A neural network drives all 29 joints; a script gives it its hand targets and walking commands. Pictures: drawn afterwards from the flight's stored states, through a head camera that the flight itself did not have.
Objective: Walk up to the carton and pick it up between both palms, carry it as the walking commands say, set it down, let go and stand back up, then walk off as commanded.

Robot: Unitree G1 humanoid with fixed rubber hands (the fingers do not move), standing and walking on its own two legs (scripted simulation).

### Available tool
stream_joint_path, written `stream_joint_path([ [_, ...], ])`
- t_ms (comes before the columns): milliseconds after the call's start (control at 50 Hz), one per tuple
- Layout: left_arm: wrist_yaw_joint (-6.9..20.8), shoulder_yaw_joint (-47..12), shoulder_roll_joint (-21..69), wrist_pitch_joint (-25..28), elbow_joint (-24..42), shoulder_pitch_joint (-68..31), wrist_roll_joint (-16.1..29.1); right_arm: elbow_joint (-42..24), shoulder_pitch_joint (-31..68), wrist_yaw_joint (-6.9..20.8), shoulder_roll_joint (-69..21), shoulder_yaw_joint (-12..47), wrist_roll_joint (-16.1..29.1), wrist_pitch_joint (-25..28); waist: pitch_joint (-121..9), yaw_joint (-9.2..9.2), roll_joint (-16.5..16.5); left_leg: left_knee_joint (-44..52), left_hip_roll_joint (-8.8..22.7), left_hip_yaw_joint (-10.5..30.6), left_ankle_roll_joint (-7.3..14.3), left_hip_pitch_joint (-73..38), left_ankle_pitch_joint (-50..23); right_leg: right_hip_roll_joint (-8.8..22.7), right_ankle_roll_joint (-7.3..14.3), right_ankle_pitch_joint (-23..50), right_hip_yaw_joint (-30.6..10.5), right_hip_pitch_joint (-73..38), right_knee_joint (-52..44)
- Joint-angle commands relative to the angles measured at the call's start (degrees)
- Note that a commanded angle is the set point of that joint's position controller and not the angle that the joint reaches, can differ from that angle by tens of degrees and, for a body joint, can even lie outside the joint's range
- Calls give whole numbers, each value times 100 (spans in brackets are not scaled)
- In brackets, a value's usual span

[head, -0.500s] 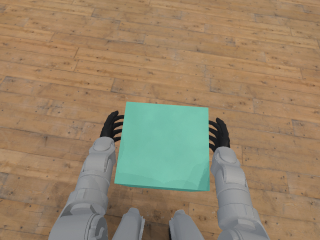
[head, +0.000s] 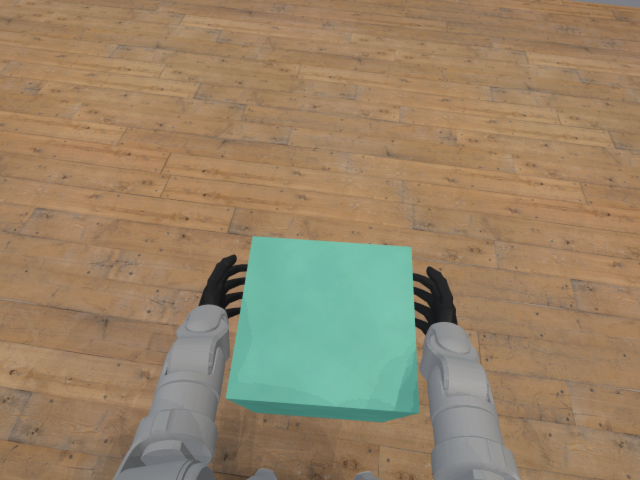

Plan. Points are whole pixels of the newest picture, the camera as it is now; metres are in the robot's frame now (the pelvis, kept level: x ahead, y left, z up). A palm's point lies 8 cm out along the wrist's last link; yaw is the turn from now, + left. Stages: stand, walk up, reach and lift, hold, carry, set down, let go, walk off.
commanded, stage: reach and lift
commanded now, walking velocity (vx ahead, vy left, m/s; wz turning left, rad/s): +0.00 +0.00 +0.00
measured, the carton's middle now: (324, 339) +0.33 -0.01 -0.10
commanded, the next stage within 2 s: none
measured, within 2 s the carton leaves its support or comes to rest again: neither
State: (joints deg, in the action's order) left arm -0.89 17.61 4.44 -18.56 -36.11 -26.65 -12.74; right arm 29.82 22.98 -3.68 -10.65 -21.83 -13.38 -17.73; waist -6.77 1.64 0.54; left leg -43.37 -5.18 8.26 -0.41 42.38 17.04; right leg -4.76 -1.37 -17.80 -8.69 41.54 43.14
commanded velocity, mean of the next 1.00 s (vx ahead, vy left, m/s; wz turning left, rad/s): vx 0.00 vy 0.00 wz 0.00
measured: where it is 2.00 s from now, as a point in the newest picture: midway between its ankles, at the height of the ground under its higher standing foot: outside the picture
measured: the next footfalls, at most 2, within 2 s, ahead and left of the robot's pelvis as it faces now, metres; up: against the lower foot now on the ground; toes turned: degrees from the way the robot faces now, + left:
none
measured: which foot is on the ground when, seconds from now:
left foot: down 0.00-1.00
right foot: down 0.00-1.00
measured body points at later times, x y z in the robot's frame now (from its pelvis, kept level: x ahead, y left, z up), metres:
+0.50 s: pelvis +0.01 +0.00 +0.03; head +0.02 +0.01 +0.48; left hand +0.34 +0.14 +0.03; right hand +0.33 -0.16 +0.04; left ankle +0.03 +0.12 -0.71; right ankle +0.03 -0.13 -0.71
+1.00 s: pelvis +0.02 +0.00 +0.04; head -0.04 +0.01 +0.49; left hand +0.33 +0.14 +0.08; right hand +0.31 -0.16 +0.09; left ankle +0.03 +0.12 -0.71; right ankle +0.03 -0.13 -0.71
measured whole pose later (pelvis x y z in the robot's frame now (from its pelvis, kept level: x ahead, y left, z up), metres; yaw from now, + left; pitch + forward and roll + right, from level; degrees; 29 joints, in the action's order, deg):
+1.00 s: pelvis +0.02 +0.00 +0.04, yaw +0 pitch -7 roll +0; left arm -0.3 13.8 7.5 -42.1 -21.5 -19.1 -15.6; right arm 17.9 17.6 -1.5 -9.3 -15.7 -15.0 -42.0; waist -1.6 2.2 0.7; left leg -22.6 -3.5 8.6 0.4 4.1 11.6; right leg -2.7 -0.4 -12.0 -8.3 3.0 21.8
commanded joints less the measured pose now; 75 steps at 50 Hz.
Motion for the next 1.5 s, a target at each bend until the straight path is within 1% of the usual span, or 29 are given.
stream_joint_path([
  [0,1384,-3163,5982,135,216,-3043,761,314,3013,1399,-5727,3495,684,-106,-2922,11,-159,614,-82,-313,13,-2095,-1541,-127,23,1606,408,-1609,-600],
  [160,1415,-3245,6028,-163,434,-2859,816,130,2812,1487,-5692,3549,755,-404,-2487,33,-156,1129,-46,-241,12,-2672,-1635,-67,54,1780,393,-2259,-1106],
  [380,1463,-3349,6030,-638,774,-2750,976,-90,2639,1573,-5660,3570,888,-902,-1865,103,-134,1692,-2,-197,13,-3262,-1467,-2,81,1733,401,-3015,-1656],
  [560,1506,-3544,5967,-1110,1243,-2689,1191,-512,2494,1569,-5676,3760,1088,-1425,-1433,133,-72,1989,34,-189,59,-3709,-1435,46,64,1762,393,-3538,-1975],
  [760,1539,-3652,5852,-1698,1737,-2676,1345,-1046,2495,1597,-5640,3941,1357,-2036,-917,122,-44,2288,90,-194,111,-4083,-1309,90,38,1629,407,-3834,-2311],
  [820,1536,-3681,5852,-1859,1898,-2663,1368,-1220,2504,1612,-5684,4045,1443,-2201,-843,67,-56,2372,95,-204,106,-4139,-1350,81,32,1640,424,-3912,-2392],
  [880,1530,-3555,5786,-1999,1886,-2606,1304,-1202,2459,1624,-5616,3953,1400,-2331,-671,41,-49,2435,94,-224,96,-4122,-1248,70,35,1526,440,-3912,-2451],
  [980,1529,-3443,5823,-2101,1844,-2708,1275,-1123,2584,1670,-5538,3825,1321,-2387,-553,14,-87,2452,95,-259,52,-4092,-1062,43,65,1294,467,-3874,-2451],
  [1060,1513,-3471,5888,-2106,1903,-2784,1305,-1131,2702,1704,-5512,3845,1313,-2357,-654,-45,-120,2418,102,-274,8,-4124,-1169,17,82,1317,472,-3888,-2401],
  [1200,1500,-3570,5915,-2107,2050,-2802,1361,-1185,2726,1717,-5503,3908,1286,-2304,-817,-90,-117,2366,105,-294,-42,-4176,-1329,0,91,1388,449,-3915,-2362],
  [1340,1514,-3544,5824,-2129,2091,-2767,1335,-1193,2689,1698,-5545,3910,1262,-2301,-780,-142,-71,2375,94,-330,-35,-4142,-1276,20,63,1357,427,-3933,-2389],
  [1480,1519,-3530,5708,-2152,2189,-2660,1306,-1244,2560,1661,-5555,3922,1257,-2316,-754,-183,-50,2391,71,-365,-24,-4150,-1355,40,27,1493,400,-3995,-2420],
])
